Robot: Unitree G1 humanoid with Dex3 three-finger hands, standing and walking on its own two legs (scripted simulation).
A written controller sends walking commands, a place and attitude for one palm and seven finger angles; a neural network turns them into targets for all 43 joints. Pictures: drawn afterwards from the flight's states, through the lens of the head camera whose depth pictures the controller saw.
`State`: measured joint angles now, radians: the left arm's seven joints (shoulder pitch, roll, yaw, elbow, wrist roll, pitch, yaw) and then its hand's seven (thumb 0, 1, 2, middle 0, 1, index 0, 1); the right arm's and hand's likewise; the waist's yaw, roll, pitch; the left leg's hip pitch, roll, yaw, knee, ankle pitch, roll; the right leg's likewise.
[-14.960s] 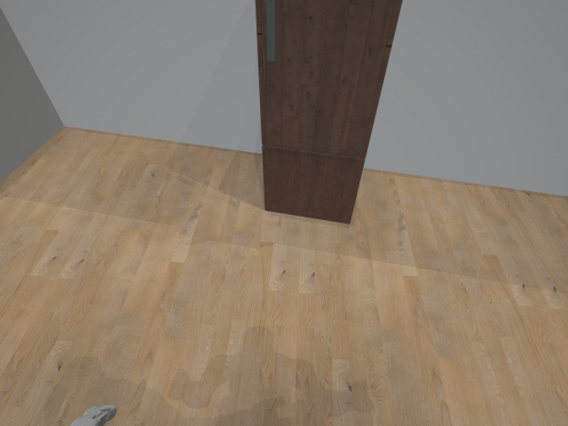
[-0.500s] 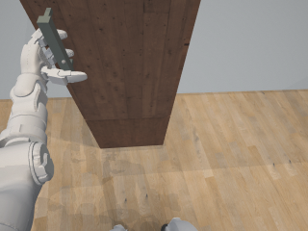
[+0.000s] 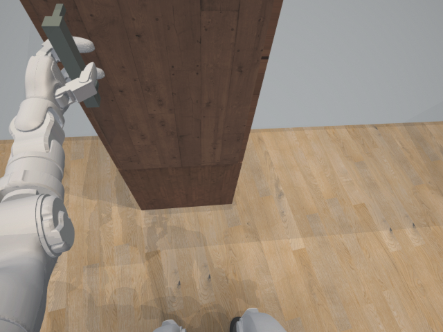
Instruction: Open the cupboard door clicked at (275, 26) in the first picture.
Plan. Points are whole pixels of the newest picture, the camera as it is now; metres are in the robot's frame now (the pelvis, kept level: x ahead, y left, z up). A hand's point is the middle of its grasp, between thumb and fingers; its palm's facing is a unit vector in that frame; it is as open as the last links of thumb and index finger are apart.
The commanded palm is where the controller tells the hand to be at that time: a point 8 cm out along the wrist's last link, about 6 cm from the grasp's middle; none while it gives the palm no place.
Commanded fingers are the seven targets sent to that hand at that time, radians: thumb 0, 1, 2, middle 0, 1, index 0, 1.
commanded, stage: pull the door open along its arc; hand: left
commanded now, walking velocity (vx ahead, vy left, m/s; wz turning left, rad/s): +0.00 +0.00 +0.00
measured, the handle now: (78, 60) +0.57 +0.20 +0.13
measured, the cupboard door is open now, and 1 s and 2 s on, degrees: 0 37 45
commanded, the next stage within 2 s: open thumb and fingers to let go in 1.14 s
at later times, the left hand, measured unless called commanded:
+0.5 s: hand (90, 108) +0.47 +0.17 +0.12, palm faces -0.04 -1.00 +0.00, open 6.0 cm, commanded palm +0.41 +0.22 +0.12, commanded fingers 0.00 0.90 0.90 -0.40 -1.35 -0.40 -1.35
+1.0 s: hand (151, 178) +0.33 +0.07 +0.13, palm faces +0.40 -0.92 +0.01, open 6.2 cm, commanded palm +0.27 +0.11 +0.12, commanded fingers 0.00 0.90 0.90 -0.40 -1.35 -0.40 -1.35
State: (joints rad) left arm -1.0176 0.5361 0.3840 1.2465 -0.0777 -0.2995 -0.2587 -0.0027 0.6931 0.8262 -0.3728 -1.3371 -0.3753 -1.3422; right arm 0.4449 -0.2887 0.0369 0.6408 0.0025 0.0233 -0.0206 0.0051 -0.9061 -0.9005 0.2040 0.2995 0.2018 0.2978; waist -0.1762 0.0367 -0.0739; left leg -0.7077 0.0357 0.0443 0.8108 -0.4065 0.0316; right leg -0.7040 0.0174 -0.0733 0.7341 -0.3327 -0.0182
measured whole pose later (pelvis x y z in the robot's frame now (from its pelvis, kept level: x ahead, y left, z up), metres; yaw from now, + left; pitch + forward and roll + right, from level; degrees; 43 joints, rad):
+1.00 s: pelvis +0.01 -0.03 +0.02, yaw +2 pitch +3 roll +0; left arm -0.09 -0.10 -0.10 0.06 0.02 0.06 0.50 0.01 0.67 0.77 -0.31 -1.31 -0.34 -1.32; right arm 0.16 -0.19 0.03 0.56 -0.02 0.06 0.01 0.01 -0.91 -0.90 0.20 0.30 0.20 0.30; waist 0.01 0.05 -0.07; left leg -0.34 0.02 0.02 0.64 -0.36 0.00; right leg -0.36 0.01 -0.09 0.63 -0.34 -0.05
